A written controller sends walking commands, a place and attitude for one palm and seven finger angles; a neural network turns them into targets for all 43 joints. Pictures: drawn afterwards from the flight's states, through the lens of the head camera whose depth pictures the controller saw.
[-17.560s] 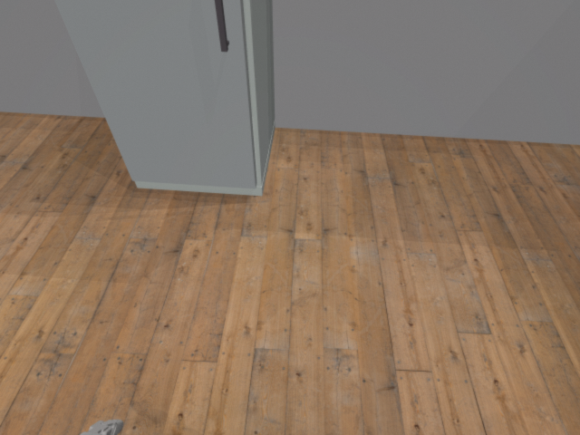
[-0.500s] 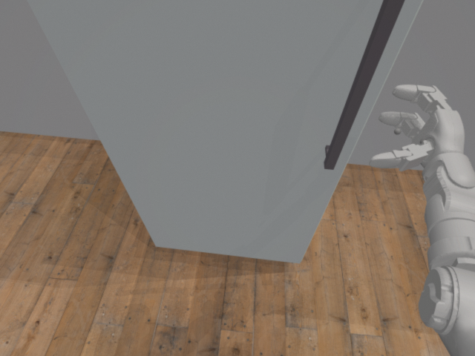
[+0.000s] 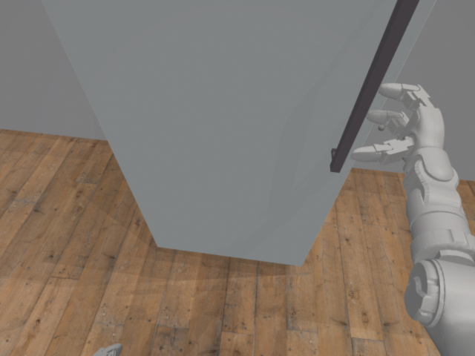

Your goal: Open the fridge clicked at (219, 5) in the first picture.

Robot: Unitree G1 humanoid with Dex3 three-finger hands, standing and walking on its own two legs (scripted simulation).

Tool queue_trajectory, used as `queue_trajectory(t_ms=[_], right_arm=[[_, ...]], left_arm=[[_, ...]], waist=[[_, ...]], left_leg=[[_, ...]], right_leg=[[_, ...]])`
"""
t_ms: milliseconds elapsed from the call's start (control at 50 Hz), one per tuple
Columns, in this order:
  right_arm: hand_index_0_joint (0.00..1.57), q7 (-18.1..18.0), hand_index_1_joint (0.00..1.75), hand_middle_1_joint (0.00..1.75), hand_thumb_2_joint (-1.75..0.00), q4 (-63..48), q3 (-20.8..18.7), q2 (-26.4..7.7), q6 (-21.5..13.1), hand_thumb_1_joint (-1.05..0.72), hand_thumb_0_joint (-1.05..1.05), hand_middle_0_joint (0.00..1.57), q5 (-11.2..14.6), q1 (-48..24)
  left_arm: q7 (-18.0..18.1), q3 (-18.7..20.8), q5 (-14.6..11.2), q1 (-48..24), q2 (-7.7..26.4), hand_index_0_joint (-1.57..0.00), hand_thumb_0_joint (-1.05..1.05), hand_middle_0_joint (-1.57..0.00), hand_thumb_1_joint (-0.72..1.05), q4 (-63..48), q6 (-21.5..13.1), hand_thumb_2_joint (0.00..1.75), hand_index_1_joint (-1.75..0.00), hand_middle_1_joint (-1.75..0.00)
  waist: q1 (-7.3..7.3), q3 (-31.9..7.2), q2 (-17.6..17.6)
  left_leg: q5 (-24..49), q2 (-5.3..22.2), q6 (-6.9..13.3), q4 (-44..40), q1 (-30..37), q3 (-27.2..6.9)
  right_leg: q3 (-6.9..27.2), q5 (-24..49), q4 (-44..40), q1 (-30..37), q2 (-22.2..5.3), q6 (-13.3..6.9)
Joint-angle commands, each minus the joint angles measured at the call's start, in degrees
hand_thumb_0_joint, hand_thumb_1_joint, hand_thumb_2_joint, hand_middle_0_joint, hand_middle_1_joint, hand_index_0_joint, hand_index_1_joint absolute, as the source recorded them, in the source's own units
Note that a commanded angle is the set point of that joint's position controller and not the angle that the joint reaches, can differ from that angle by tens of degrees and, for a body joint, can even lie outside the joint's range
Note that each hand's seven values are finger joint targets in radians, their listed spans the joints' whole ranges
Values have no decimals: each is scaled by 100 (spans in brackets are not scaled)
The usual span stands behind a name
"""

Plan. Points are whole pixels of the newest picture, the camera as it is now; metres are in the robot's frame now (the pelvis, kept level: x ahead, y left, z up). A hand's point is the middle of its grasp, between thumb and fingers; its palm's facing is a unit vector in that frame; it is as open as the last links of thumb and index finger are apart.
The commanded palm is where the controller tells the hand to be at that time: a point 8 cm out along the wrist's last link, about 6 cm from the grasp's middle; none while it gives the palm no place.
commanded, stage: feel for the door with the fingertips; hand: right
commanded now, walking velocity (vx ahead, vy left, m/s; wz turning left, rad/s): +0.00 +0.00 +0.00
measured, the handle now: (364, 89) +0.53 -0.13 +0.19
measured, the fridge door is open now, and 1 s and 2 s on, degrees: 0 0 0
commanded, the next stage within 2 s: slide the fingers in behind the handle in 0.24 s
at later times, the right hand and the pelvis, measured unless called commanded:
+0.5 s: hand (375, 123) +0.49 -0.15 +0.15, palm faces +0.02 +1.00 +0.01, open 13.7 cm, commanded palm +0.46 -0.21 +0.15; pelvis +0.00 +0.01 +0.00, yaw +0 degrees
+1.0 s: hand (373, 130) +0.47 -0.15 +0.15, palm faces -0.01 +1.00 +0.02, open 14.0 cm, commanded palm +0.44 -0.19 +0.15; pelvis +0.00 +0.00 +0.00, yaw -1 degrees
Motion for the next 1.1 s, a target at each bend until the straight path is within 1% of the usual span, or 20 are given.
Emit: queue_trajectory(t_ms=[0,20,80,120,160,220,240,320,380,420,500,640,720,760,800,820,880,1000,1020,1080], right_arm=[[30,162,120,120,-30,-1163,11,-1145,-460,50,0,30,92,-2906],[30,175,120,120,-30,-1133,98,-1028,-474,50,0,30,118,-2944],[30,184,120,120,-30,-1039,43,-1097,-434,50,0,30,149,-3050],[30,149,120,120,-30,-1043,147,-963,-421,50,0,30,165,-3205],[30,75,120,120,-30,-1018,-109,-1336,-447,50,0,30,106,-3376],[30,-16,120,120,-30,-993,-226,-1491,-549,50,0,30,41,-3489],[30,-14,120,120,-30,-1101,-290,-1598,-612,50,0,30,-13,-3513],[30,49,120,120,-30,-870,-165,-1481,-617,50,0,30,-2,-3516],[30,96,120,120,-30,-964,-205,-1507,-635,50,0,30,31,-3394],[30,113,120,120,-30,-946,-278,-1559,-654,50,0,30,82,-3272],[30,156,120,120,-30,-1166,-382,-1637,-663,50,0,30,95,-3034],[30,225,120,120,-30,-1286,-274,-1365,-473,50,0,30,181,-2315],[30,200,120,120,-30,-1572,-22,-1114,-444,50,0,30,231,-2609],[30,149,120,120,-30,-1724,-90,-1162,-476,50,0,30,228,-2712],[30,128,120,120,-30,-1838,156,-864,-489,50,0,30,205,-2708],[30,92,120,120,-30,-1790,272,-729,-494,50,0,30,212,-2754],[30,-6,120,120,-30,-1670,241,-750,-448,50,0,30,183,-2902],[30,-184,120,120,-30,-1457,212,-658,-439,50,0,30,113,-2847],[30,-227,120,120,-30,-1408,135,-744,-459,50,0,30,102,-2830],[30,-253,120,120,-30,-1382,114,-793,-475,50,0,30,40,-2868]], left_arm=[[80,355,-48,435,904,-20,0,-20,90,-442,-134,90,-30,-30],[70,364,-37,495,907,-20,0,-20,90,-421,-121,90,-30,-30],[68,376,-45,514,943,-20,0,-20,90,-393,-113,90,-30,-30],[62,380,-25,560,938,-20,0,-20,90,-368,-108,90,-30,-30],[66,388,-14,596,967,-20,0,-20,90,-316,-96,90,-30,-30],[59,375,27,680,969,-20,0,-20,90,-299,-93,90,-30,-30],[51,399,11,675,975,-20,0,-20,90,-304,-99,90,-30,-30],[61,394,19,724,971,-20,0,-20,90,-268,-67,90,-30,-30],[51,388,4,686,973,-20,0,-20,90,-307,-79,90,-30,-30],[55,382,12,701,977,-20,0,-20,90,-329,-71,90,-30,-30],[54,402,-13,621,965,-20,0,-20,90,-402,-63,90,-30,-30],[38,395,-53,475,938,-20,0,-20,90,-574,-21,90,-30,-30],[56,401,-62,444,916,-20,0,-20,90,-545,-20,90,-30,-30],[57,410,-63,393,915,-20,0,-20,90,-507,-47,90,-30,-30],[41,397,-67,338,883,-20,0,-20,90,-519,-79,90,-30,-30],[35,398,-56,382,881,-20,0,-20,90,-475,-80,90,-30,-30],[24,396,-54,340,896,-20,0,-20,90,-419,-102,90,-30,-30],[-4,378,-25,302,869,-20,0,-20,90,-434,-131,90,-30,-30],[-4,375,-3,352,888,-20,0,-20,90,-425,-122,90,-30,-30],[-17,372,-13,319,874,-20,0,-20,90,-463,-117,90,-30,-30]], waist=[[95,-1905,-105],[150,-1853,103],[141,-1826,24],[223,-1764,86],[193,-1889,31],[189,-1980,101],[169,-2230,-26],[272,-1986,58],[187,-2150,-125],[173,-2061,44],[51,-2147,-100],[-45,-1898,155],[87,-1757,154],[31,-1973,-71],[47,-1962,-283],[114,-1893,-44],[95,-1849,-177],[51,-1879,20],[50,-1858,194],[3,-1888,10]], left_leg=[[2221,-38,-119,-480,-129,-239],[2221,-42,-125,-498,-128,-221],[2119,-44,-129,-505,-223,-232],[2081,-38,-140,-532,-272,-226],[2083,-34,-152,-516,-216,-267],[2169,-29,-149,-475,-69,-271],[2273,-30,-159,-444,-57,-306],[2244,-41,-166,-487,-131,-295],[2266,-48,-160,-480,-117,-314],[2215,-43,-159,-496,1,-294],[2370,-58,-148,-468,66,-299],[2576,-47,-171,-522,229,-301],[2313,-54,-151,-569,29,-241],[2294,-60,-130,-528,-32,-247],[2172,-78,-98,-500,-205,-185],[2138,-80,-103,-512,-216,-160],[2017,-79,-92,-484,-377,-149],[1990,-76,-92,-434,-353,-127],[2021,-72,-89,-432,-267,-123],[2026,-65,-92,-413,-232,-164]], right_leg=[[365,1479,-154,1848,135,-146],[383,1503,-122,1816,139,-167],[399,1381,-152,1770,144,-159],[402,1378,-118,1747,156,-183],[408,1317,-140,1686,151,-176],[410,1409,-107,1583,174,-195],[404,1496,-95,1708,165,-185],[387,1430,-66,1606,164,-201],[380,1427,-90,1703,166,-186],[370,1373,-99,1582,172,-200],[328,1469,-112,1676,163,-185],[234,1473,-168,1533,186,-219],[295,1425,-166,1730,153,-212],[334,1496,-161,1937,151,-183],[388,1584,-164,2121,129,-141],[405,1590,-130,2091,127,-158],[469,1526,-160,2131,115,-121],[473,1525,-153,2065,113,-107],[471,1562,-135,1975,116,-128],[430,1463,-161,1894,130,-104]])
